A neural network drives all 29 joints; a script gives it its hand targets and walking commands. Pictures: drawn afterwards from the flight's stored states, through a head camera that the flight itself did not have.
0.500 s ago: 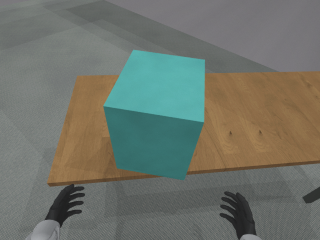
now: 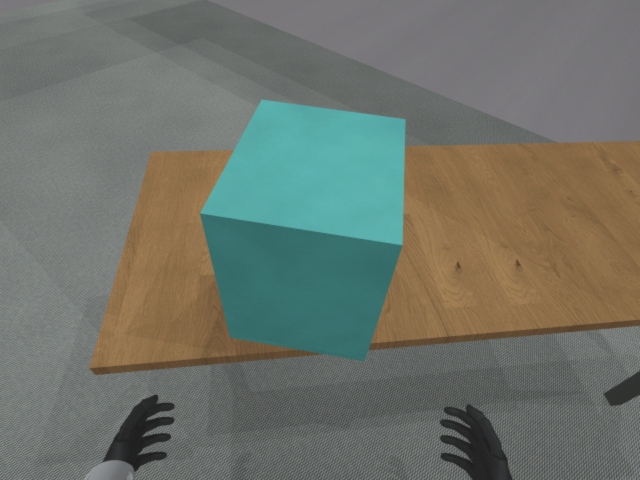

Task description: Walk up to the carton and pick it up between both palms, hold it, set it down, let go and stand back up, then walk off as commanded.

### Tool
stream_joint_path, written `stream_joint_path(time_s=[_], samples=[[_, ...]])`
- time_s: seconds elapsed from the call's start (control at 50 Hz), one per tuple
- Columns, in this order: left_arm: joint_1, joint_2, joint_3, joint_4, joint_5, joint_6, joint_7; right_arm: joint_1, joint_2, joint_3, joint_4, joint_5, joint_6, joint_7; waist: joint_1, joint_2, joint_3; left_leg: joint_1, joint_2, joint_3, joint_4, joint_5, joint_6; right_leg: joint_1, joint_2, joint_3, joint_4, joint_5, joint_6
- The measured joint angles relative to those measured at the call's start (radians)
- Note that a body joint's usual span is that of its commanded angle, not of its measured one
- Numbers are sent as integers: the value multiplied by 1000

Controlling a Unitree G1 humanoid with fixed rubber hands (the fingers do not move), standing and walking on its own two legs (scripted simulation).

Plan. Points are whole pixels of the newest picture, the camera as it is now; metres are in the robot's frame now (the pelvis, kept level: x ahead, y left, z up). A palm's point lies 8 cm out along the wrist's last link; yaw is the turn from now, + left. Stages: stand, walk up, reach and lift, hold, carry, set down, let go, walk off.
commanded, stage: set down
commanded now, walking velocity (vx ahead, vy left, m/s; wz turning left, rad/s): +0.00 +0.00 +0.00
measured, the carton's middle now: (314, 232) +0.46 -0.01 +0.03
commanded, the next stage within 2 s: let go in 0.40 s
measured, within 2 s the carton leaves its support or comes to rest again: neither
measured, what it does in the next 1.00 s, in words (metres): stands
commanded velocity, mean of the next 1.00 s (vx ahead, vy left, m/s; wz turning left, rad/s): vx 0.00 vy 0.00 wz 0.00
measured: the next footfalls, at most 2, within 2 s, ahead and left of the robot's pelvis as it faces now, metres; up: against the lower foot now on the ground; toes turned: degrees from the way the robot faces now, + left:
right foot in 1.76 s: -0.04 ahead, -0.12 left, +0.00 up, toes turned +0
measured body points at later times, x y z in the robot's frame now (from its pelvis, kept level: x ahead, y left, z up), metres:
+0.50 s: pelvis +0.00 -0.01 +0.00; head +0.00 +0.01 +0.45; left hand +0.18 +0.22 -0.09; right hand +0.14 -0.23 -0.09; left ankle +0.04 +0.09 -0.74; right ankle -0.04 -0.12 -0.74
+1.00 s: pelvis +0.01 -0.01 +0.00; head +0.01 +0.00 +0.45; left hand +0.17 +0.23 -0.10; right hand +0.12 -0.25 -0.10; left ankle +0.04 +0.09 -0.74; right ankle -0.04 -0.12 -0.74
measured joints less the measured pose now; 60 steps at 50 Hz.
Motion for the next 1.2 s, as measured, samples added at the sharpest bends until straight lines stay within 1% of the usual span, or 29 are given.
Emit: stream_joint_path(time_s=[0.1, 0.34, 0.86, 0.92, 0.96, 1.04, 1.2], samples=[[0, -9, -2, 0, 12, 1, 9, -10, -9, -2, 24, -1, -14, 11, 0, 0, 0, 0, 2, 0, 0, -1, -2, 0, 2, 0, 0, -1, -3], [0, -22, -2, 5, 34, 2, 12, -12, -22, -2, 76, -2, -33, 24, 0, 1, 0, 1, 6, 0, 0, -4, -6, 0, 6, 0, 0, -3, -7], [0, -30, -2, 26, 52, 2, 15, -21, -30, 0, 111, -8, -55, 32, 0, 1, 0, 1, 8, 0, 0, -7, -8, 0, 7, 0, 0, -6, -9], [0, -27, 1, 49, 94, -28, 16, -21, -49, 12, 116, -53, -21, 8, 0, 2, 0, 1, 8, 0, 0, -7, -8, 0, 7, 0, 0, -6, -9], [0, -24, 8, 71, 104, -46, 13, -21, -65, 14, 129, -64, 11, -7, 0, 2, 0, 1, 8, 0, 0, -8, -8, 0, 7, 0, 0, -7, -9], [0, -21, 25, 113, 107, -65, 6, -21, -101, 14, 162, -66, 46, -22, 0, 5, 0, 1, 7, 0, 0, -10, -8, 0, 7, 0, 0, -9, -9], [0, -21, 30, 191, 107, -74, -7, -21, -149, 15, 196, -66, 59, -32, 0, 14, 0, 1, 7, 0, 0, -12, -8, 0, 7, 0, 0, -11, -10]])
